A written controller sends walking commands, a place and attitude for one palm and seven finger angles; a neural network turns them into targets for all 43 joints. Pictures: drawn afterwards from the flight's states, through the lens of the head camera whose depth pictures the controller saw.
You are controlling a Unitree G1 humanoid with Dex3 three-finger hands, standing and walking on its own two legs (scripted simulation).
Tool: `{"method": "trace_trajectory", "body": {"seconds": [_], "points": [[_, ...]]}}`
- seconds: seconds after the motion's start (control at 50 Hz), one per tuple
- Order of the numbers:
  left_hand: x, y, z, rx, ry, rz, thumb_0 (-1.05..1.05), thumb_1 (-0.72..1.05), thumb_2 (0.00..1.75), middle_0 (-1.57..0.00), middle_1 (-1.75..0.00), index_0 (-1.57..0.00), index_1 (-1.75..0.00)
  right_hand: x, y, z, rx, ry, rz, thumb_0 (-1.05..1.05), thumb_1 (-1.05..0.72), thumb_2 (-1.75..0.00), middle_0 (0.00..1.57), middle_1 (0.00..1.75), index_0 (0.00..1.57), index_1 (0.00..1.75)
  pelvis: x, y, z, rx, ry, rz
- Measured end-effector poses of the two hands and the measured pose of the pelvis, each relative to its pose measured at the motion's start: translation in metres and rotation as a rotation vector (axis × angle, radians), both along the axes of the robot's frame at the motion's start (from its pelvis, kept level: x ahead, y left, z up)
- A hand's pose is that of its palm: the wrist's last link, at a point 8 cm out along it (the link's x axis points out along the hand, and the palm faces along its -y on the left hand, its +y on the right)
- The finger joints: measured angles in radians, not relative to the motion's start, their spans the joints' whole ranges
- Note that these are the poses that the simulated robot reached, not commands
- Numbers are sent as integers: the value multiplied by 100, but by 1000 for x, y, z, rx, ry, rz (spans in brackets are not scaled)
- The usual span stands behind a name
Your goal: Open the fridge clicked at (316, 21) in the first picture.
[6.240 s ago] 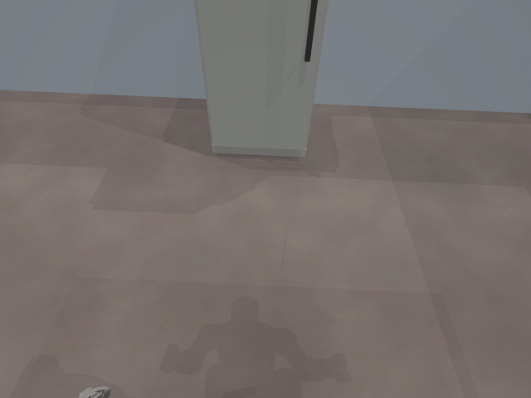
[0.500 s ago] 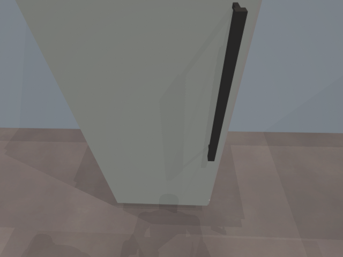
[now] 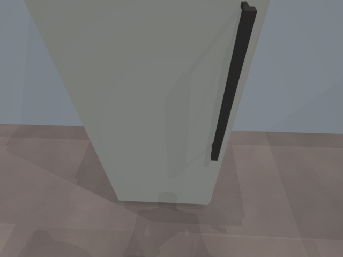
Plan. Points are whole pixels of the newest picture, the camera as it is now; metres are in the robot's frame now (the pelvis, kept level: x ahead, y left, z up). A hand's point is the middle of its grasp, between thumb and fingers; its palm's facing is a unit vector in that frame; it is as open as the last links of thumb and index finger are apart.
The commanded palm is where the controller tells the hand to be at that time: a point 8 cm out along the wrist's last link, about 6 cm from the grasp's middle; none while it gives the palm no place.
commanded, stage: look again from close up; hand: right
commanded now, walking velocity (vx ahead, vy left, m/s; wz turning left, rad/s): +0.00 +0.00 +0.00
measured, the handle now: (225, 101) +0.50 -0.12 +0.10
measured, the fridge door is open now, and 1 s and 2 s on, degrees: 0 0 0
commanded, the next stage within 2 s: raise the hand to about handle height in 1.24 s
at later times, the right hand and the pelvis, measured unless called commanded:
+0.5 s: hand out of the picture -0.02 -0.15 -0.18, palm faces +0.04 +0.99 -0.15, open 7.4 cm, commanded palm none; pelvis +0.01 +0.00 +0.00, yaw +0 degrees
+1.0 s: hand out of the picture +0.00 -0.16 -0.18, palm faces +0.04 +0.99 -0.17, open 7.4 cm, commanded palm none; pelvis +0.02 +0.01 +0.00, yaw +0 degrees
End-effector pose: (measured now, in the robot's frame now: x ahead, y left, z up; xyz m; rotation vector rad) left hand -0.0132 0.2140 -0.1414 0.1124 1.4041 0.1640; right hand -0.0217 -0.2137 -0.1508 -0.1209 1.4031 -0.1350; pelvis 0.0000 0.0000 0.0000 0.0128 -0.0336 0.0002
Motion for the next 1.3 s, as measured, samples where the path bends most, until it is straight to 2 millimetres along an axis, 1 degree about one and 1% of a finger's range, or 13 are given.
{"method": "trace_trajectory", "body": {"seconds": [0.12,0.28,0.54,0.84,1.3], "points": [[-2,-1,0,-3,9,5,0,91,90,-20,-30,-20,-30,-3,6,-1,12,11,-7,1,-91,-90,20,30,20,30,1,2,0,0,3,0],[2,1,0,2,6,2,1,91,90,-20,-30,-20,-30,-5,12,-2,20,19,-18,1,-91,-90,20,30,20,30,4,3,0,0,-1,-2],[10,6,1,11,-1,-7,1,92,90,-20,-30,-20,-30,-3,12,-1,15,21,-23,1,-91,-90,20,30,20,30,7,5,1,-1,-1,-4],[17,9,1,10,6,-17,1,92,90,-20,-30,-20,-30,6,8,2,3,20,-22,1,-91,-90,20,30,20,30,13,6,1,-5,3,-6],[38,20,3,24,-10,-32,1,92,90,-20,-30,-20,-30,24,10,3,-2,9,-14,1,-91,-90,20,30,20,30,24,12,2,-8,3,-6]]}}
